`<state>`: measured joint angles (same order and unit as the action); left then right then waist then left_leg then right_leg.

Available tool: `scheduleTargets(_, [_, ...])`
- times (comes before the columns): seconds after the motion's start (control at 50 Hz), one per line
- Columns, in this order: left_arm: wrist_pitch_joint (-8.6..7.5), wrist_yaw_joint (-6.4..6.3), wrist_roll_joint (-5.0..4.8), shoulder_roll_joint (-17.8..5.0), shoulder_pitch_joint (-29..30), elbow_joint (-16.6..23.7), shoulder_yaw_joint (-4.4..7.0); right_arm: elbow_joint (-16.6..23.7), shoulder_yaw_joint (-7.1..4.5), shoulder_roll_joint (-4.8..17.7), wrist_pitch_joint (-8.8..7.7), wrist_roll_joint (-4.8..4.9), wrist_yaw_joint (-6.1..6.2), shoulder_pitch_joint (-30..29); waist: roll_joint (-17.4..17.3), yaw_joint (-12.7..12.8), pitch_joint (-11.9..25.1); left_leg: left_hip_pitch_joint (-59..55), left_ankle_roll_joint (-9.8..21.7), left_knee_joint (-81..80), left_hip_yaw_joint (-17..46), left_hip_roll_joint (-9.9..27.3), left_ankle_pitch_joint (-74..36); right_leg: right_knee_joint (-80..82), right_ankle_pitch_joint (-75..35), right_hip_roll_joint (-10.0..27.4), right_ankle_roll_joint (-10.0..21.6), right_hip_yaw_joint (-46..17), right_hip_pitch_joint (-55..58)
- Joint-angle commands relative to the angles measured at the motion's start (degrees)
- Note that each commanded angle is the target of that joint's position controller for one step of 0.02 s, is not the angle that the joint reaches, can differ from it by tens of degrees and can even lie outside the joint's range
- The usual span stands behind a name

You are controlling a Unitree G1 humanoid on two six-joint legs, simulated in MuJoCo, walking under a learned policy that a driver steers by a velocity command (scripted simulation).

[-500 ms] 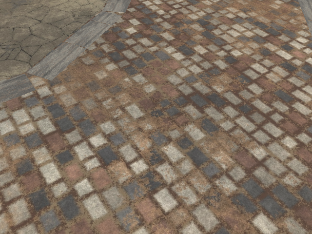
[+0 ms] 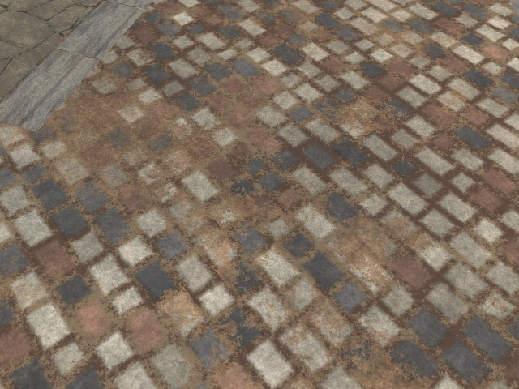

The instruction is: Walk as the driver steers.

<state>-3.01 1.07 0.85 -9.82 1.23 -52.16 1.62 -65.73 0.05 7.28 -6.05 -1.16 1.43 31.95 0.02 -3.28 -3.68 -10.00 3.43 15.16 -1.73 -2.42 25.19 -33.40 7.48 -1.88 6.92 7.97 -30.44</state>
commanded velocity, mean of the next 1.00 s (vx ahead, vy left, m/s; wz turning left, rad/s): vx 0.49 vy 0.00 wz -0.13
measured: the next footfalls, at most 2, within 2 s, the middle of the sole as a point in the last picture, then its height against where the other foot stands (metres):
right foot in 0.02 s outside the picture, level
left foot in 0.56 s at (224, 364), level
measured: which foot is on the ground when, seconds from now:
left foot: down 0.00-0.04, up 0.06-0.54, down 0.56-1.00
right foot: up 0.00-0.00, down 0.02-0.56, up 0.58-1.00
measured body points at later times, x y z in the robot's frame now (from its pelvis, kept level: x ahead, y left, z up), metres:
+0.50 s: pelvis +0.29 +0.00 +0.01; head +0.33 +0.00 +0.46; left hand +0.18 +0.21 -0.13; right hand +0.47 -0.21 -0.11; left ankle +0.45 +0.10 -0.69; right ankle +0.14 -0.06 -0.72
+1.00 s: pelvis +0.56 +0.01 +0.02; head +0.60 +0.01 +0.46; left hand +0.74 +0.21 -0.12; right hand +0.47 -0.20 -0.13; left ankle +0.46 +0.08 -0.72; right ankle +0.71 -0.12 -0.68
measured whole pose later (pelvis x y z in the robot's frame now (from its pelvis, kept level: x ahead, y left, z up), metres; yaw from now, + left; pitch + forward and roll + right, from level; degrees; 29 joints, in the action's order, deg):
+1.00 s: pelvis +0.56 +0.01 +0.02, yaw -10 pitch +0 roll +1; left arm -1.3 2.2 1.4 -10.5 -5.5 -51.8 2.4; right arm -60.4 -2.0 9.0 -6.4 -1.0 1.4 25.2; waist 1.6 -2.0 -3.3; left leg -4.9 3.7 11.9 -14.2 -3.5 17.8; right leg -41.2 0.7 3.8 4.9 4.9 -35.9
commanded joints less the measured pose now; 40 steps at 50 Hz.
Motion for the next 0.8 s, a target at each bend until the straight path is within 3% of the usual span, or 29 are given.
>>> scheduleTargets(0.02, [-1.06,-1.53,0.67,-9.2,-25.8,-5.4,3.48,2.3,-1.78,9.9,-0.37,0.49,0.01,-1.0,-5.1,13.9,10.1,15.8,3.5,30.9,1.1,10.9,-56.8,5.2,1.4,1.9,4.0,-4.7,33.4])
scheduleTargets(0.04, [-1.16,-1.69,2.12,-14.7,-31.9,-5.9,4.82,4.0,-0.83,4.4,-0.17,1.18,-0.58,2.1,5.0,12.7,17.1,30.0,2.4,52.3,-1.7,4.3,-21.5,7.3,11.1,18.8,8.7,-27.2,46.1])
scheduleTargets(0.06, [-0.40,-0.85,0.87,-14.5,-29.0,-5.8,4.96,4.0,-1.81,5.4,0.20,1.60,-1.15,4.2,8.9,10.0,19.4,42.0,2.2,66.1,3.4,-2.6,2.8,18.0,16.4,25.3,14.7,-50.6,47.8])
scheduleTargets(0.08, [-0.44,-0.61,-0.34,-11.9,-21.2,-4.7,4.27,5.8,-2.39,7.6,0.52,0.53,-1.09,-1.7,4.0,7.0,9.3,46.8,3.1,66.1,5.5,2.3,-2.9,20.9,23.5,23.2,12.5,-43.5,39.0])
scheduleTargets(0.1, [-0.95,-0.34,-0.64,-7.7,-16.7,-3.7,3.19,7.2,-2.57,7.8,0.34,-0.03,-1.41,-6.6,0.7,6.1,3.2,46.3,3.1,63.0,4.8,4.4,-7.5,23.0,20.4,21.1,10.8,-36.1,30.2])
scheduleTargets(0.12, [-1.60,-0.33,-0.21,-5.2,-15.3,-4.0,2.45,7.4,-2.66,6.6,0.46,-0.13,-1.54,-7.9,-1.4,4.1,0.0,43.6,3.0,59.5,4.8,6.1,-9.6,24.4,13.4,18.6,8.9,-30.4,24.0])
scheduleTargets(0.16, [-2.67,-0.93,-0.04,-2.8,-17.4,-5.8,1.39,7.0,-2.52,4.3,1.87,-1.24,-2.03,-6.2,-0.2,1.2,-0.3,38.1,1.8,54.6,4.6,7.6,-10.1,25.2,3.5,14.9,6.6,-22.1,18.1])
scheduleTargets(0.22, [-3.71,-1.24,-0.08,-4.8,-22.2,-7.4,1.39,8.6,-2.82,4.4,3.26,-1.27,-2.54,-9.7,1.4,0.6,-1.3,41.0,0.4,49.8,2.4,8.2,-12.5,26.0,-5.7,13.0,6.2,-16.5,18.3])
scheduleTargets(0.28, [-3.61,-1.22,-0.25,-5.6,-25.9,-7.8,1.13,11.9,-2.96,5.6,3.69,-1.04,-2.96,-19.0,2.1,2.4,-2.8,47.2,-0.9,42.1,0.1,8.8,-19.0,27.0,-11.4,11.6,5.0,-13.3,21.3])
scheduleTargets(0.34, [-3.55,-1.28,-0.34,-5.1,-29.1,-8.2,0.62,14.6,-2.48,4.9,3.48,-0.31,-3.24,-26.8,2.7,4.4,-3.1,46.7,-1.6,31.1,-2.2,7.4,-24.3,26.2,-19.0,10.0,3.1,-10.4,23.8])
scheduleTargets(0.44, [-3.44,-2.03,0.12,-5.8,-34.3,-9.7,0.40,17.2,-2.04,5.0,3.06,0.10,-3.16,-34.8,4.0,6.9,-3.0,46.1,-0.1,20.3,-4.4,4.6,-25.4,23.7,-27.3,12.0,3.0,-9.6,33.5])
scheduleTargets(0.5, [-3.33,-2.52,0.65,-6.9,-32.8,-9.8,0.66,17.4,-2.60,6.3,2.36,0.02,-2.70,-32.9,4.6,4.5,-1.6,41.0,2.6,16.8,-4.8,2.3,-19.2,17.7,-41.1,13.7,3.1,-8.7,38.0])
scheduleTargets(0.54, [-3.11,-2.62,0.75,-8.1,-31.1,-9.7,1.01,14.0,-3.83,8.4,1.69,-0.10,-1.85,-21.9,5.0,-0.2,4.1,28.7,4.9,13.6,-5.4,-1.0,-16.2,5.1,-51.1,13.3,2.2,-7.8,38.4])
scheduleTargets(0.56, [-2.97,-2.50,0.25,-8.1,-29.9,-9.3,0.98,11.1,-4.73,10.0,1.12,-0.79,-1.33,-12.4,3.9,-4.4,8.7,15.9,6.5,10.4,-3.5,0.9,-19.3,-6.1,-44.1,11.7,1.3,-6.4,32.2])
scheduleTargets(0.58, [-3.07,-2.27,-0.33,-5.9,-30.0,-7.3,0.35,9.4,-6.17,15.2,0.88,-2.22,-0.76,-2.7,-1.9,-7.0,16.1,1.4,9.5,10.5,11.4,14.6,-15.2,-23.8,-21.4,8.3,0.5,-4.2,20.2])
scheduleTargets(0.6, [-2.75,-1.51,-2.38,-1.0,-37.8,-7.3,-0.10,9.4,-6.98,18.2,1.43,-2.10,-1.38,-3.1,-13.5,-2.4,20.9,-10.4,18.9,3.6,39.7,28.3,-14.0,-43.6,23.7,-3.0,-1.5,-4.7,-0.1])
scheduleTargets(0.62, [-2.22,-1.83,-0.88,-6.3,-32.0,-7.2,1.21,10.1,-6.45,14.8,1.99,-0.07,-1.90,-8.6,-2.5,-1.4,14.8,-3.8,16.1,0.6,36.4,24.9,-6.5,-45.5,18.8,1.1,-0.4,-11.2,-4.9])
scheduleTargets(0.64, [-2.45,-1.54,-0.62,-6.0,-26.6,-5.3,1.37,11.3,-5.34,11.3,1.73,0.31,-2.12,-14.7,-1.6,0.2,6.7,5.6,13.4,-1.9,27.3,23.0,-7.6,-42.5,13.0,3.2,-0.4,-11.4,-5.5])
scheduleTargets(0.66, [-2.43,-1.45,-0.53,-5.0,-24.8,-5.1,1.38,11.3,-4.59,8.4,1.15,-0.06,-2.27,-17.2,0.5,1.9,2.9,12.1,11.2,-4.1,21.1,20.5,-13.5,-39.5,9.9,5.0,-0.5,-11.3,-3.3])
scheduleTargets(0.7, [-0.84,-0.81,0.78,-3.0,-26.4,-5.7,1.44,9.7,-3.50,5.3,0.26,0.05,-1.52,-16.2,-1.4,4.6,1.2,18.7,7.2,-6.0,11.6,16.5,-19.8,-35.1,7.8,6.6,-1.5,-11.2,1.6])
scheduleTargets(0.74, [0.40,-0.20,1.01,-2.1,-26.0,-5.2,1.64,8.4,-3.53,6.4,-0.71,0.25,-1.17,-13.0,-2.3,5.4,0.8,19.4,6.2,-6.7,7.3,15.7,-25.5,-33.9,6.6,6.5,-2.1,-10.5,1.3])
scheduleTargets(0.8, [1.41,0.38,0.84,-2.5,-19.7,-2.6,1.81,8.0,-3.76,8.2,-1.14,0.23,-0.96,-10.4,-3.0,5.0,-0.9,18.3,4.5,-7.8,1.7,14.8,-29.9,-30.9,0.9,7.4,-2.7,-9.3,-5.1])
Velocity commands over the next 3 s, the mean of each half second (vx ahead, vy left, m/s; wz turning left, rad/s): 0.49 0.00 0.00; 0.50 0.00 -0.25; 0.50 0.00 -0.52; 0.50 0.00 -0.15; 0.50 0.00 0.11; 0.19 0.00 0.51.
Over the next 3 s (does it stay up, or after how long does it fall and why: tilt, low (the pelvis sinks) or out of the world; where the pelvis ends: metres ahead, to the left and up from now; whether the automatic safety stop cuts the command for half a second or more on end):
stays up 1.43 -0.38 0.01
